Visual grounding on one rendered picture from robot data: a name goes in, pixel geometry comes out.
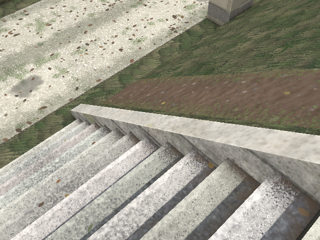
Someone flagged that stairs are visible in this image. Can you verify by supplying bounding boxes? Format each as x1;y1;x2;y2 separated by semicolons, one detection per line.
0;118;320;240

